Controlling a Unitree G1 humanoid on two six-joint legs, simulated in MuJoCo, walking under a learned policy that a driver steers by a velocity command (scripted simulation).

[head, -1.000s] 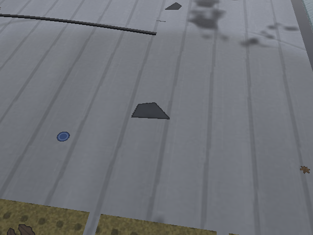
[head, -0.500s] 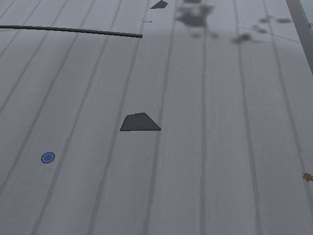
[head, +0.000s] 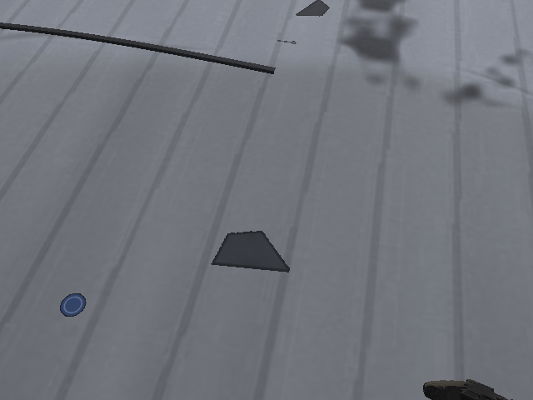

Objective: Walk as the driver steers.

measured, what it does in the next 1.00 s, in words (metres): walks ahead, turning left: left foot, then right foot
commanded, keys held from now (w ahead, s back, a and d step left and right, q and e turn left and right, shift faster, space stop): w+q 1.00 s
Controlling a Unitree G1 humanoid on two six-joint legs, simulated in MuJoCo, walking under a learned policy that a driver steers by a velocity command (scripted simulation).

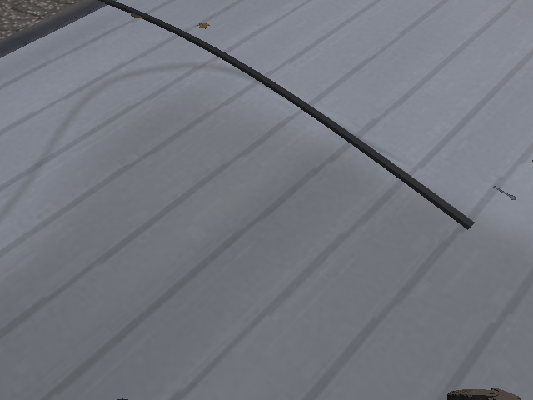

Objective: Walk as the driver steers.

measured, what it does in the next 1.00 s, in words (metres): walks ahead, turning right: left foot, then right foot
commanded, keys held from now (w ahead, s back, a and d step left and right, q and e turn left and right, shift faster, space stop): w+q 0.06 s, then w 0.08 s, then w+e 0.86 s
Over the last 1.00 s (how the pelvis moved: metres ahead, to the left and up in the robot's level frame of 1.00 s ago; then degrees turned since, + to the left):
0.51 0.04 0.02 31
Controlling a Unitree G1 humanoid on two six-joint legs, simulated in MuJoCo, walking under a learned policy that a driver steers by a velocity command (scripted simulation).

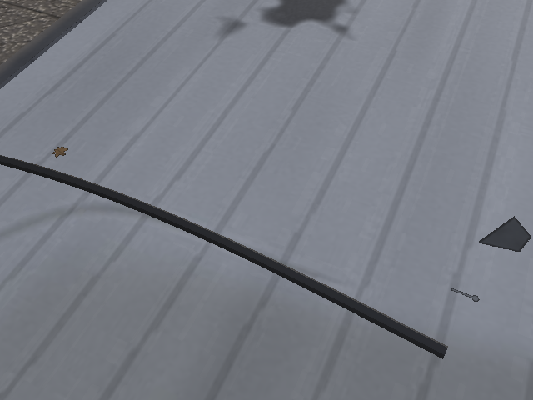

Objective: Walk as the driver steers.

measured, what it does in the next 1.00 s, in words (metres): walks ahead, turning right: left foot, then right foot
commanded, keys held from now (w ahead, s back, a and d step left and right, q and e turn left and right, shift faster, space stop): w+e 0.96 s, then w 0.04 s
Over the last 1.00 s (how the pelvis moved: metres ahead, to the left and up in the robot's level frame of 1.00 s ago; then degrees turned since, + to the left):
0.53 0.01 0.01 -17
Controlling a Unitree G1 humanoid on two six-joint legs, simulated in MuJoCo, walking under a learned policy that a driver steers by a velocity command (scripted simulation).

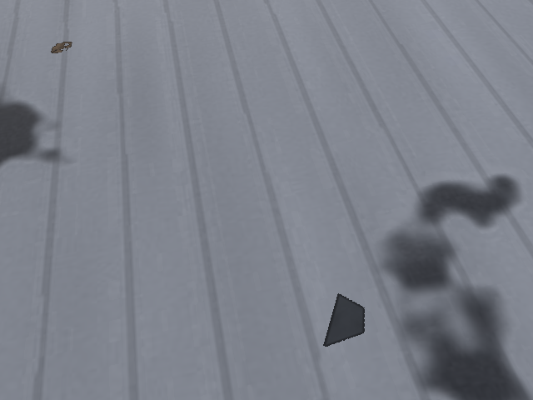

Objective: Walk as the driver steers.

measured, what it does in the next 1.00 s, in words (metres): walks ahead, turning left: left foot, then right foot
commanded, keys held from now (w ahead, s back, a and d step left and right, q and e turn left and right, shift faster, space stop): w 0.10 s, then w+q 0.90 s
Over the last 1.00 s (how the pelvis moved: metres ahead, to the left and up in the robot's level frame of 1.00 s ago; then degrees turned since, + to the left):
0.48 -0.12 0.00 -36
